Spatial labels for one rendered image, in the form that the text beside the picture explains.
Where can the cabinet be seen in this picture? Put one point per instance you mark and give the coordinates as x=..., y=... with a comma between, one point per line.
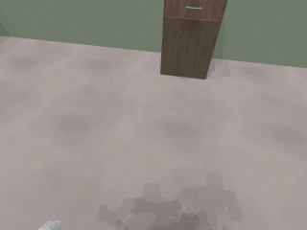
x=188, y=45

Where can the handle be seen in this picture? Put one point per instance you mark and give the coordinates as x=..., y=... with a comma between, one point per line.
x=192, y=9

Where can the drawer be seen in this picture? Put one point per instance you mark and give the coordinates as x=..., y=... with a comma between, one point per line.
x=210, y=9

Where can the left robot hand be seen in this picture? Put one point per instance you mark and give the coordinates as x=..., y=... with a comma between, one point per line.
x=51, y=225

